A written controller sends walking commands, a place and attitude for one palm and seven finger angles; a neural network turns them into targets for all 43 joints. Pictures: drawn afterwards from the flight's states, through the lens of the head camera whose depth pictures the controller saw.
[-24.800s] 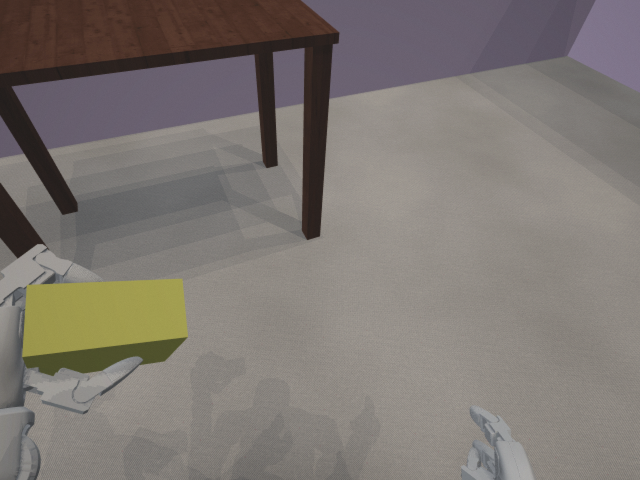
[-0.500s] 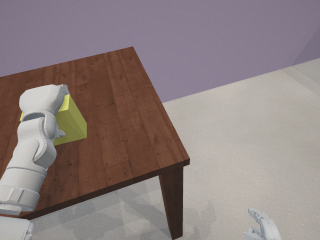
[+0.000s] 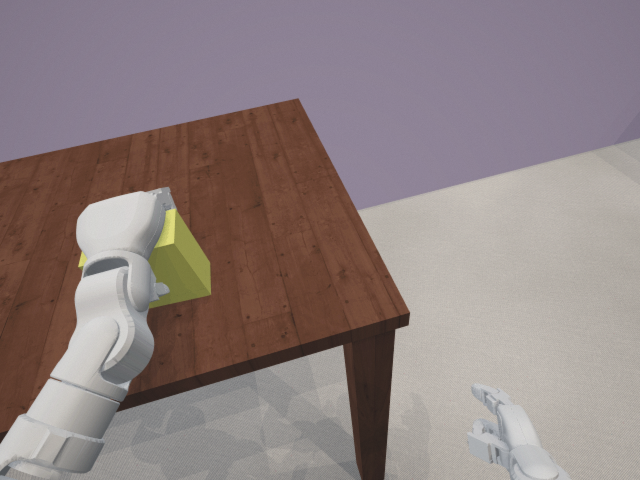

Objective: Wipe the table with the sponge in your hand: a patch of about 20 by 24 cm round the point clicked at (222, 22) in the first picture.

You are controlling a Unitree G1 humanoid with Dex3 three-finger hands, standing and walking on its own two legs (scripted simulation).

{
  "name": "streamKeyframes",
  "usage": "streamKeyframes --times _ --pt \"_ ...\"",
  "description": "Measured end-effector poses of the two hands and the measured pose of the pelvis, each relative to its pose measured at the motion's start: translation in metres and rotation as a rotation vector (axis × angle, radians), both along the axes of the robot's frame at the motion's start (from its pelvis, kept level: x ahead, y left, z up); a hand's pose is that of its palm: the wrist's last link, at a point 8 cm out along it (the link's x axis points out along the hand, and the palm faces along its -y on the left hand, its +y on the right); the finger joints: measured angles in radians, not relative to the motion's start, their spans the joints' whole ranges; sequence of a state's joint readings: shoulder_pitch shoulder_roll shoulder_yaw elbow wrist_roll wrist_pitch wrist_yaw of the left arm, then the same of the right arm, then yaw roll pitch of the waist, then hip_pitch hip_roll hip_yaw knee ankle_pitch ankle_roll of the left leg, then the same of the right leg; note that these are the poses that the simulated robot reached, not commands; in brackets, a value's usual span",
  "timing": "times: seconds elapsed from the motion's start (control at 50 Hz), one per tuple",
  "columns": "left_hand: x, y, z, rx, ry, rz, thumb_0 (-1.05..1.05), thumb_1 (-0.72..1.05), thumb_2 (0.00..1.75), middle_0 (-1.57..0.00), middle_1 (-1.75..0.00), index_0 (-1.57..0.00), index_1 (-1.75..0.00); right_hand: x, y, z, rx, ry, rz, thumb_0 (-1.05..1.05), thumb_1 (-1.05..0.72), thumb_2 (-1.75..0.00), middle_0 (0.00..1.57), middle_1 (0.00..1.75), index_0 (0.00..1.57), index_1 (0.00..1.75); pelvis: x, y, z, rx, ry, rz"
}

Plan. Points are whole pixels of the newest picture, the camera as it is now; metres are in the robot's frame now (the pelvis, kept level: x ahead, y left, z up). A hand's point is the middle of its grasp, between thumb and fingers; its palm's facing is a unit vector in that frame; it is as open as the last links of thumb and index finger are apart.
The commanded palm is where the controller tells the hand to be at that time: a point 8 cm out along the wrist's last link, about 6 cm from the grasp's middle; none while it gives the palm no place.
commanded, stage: wipe back along the middle lane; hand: left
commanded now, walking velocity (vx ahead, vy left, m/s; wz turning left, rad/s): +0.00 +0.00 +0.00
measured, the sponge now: (159, 272) +0.32 +0.26 +0.11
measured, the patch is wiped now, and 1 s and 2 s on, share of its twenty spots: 0.75 0.80 0.85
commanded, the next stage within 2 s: slide across to the third lane in 0.28 s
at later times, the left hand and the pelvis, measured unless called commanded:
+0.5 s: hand (150, 273) +0.29 +0.24 +0.15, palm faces +0.15 -0.05 -0.99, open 10.0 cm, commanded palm +0.25 +0.22 +0.19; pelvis -0.01 +0.00 +0.00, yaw -1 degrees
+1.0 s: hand (208, 259) +0.31 +0.17 +0.16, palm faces +0.10 -0.06 -0.99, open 10.0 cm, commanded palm +0.27 +0.17 +0.22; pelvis -0.01 -0.02 +0.00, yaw +0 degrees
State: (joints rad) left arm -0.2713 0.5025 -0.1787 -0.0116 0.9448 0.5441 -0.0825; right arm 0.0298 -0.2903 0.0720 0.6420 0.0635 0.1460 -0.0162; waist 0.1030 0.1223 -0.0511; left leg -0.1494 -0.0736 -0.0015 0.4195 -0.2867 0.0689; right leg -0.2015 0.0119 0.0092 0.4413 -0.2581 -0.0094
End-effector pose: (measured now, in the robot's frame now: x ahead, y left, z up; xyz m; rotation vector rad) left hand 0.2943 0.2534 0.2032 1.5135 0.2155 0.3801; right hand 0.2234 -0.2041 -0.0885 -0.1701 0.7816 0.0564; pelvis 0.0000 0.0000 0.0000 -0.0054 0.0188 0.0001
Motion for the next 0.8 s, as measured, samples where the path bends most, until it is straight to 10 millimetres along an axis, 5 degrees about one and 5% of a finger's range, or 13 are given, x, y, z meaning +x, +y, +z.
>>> streamKeyframes --times 0.48,0.8 --pt "-0.034 -0.019 0.001 -0.036 -0.036 0.003 0.03 -0.47 1.08 -0.67 -1.41 -0.69 -1.42 -0.006 0.001 0.001 0.018 -0.019 0.02 0.01 -0.91 -0.9 0.2 0.3 0.2 0.3 -0.008 -0.003 -0.001 0.005 -0.031 -0.013" --pt "-0.024 -0.054 0.005 -0.023 0.013 -0.042 0.01 -0.5 1.08 -0.7 -1.37 -0.74 -1.37 0.016 0.01 0.011 0.034 -0.064 0.084 0.01 -0.91 -0.9 0.2 0.3 0.2 0.3 -0.012 -0.016 0.0 0.012 -0.043 0.01"
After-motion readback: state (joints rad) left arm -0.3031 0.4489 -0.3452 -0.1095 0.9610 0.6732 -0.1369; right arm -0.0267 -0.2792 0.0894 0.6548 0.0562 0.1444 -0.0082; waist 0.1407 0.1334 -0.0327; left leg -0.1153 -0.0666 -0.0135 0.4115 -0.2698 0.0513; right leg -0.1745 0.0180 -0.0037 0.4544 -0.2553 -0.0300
